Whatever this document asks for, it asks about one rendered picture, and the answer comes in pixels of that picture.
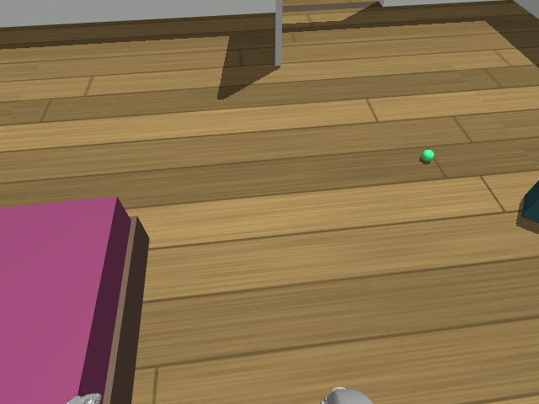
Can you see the bed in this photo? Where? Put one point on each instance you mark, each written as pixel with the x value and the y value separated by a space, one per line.
pixel 72 278

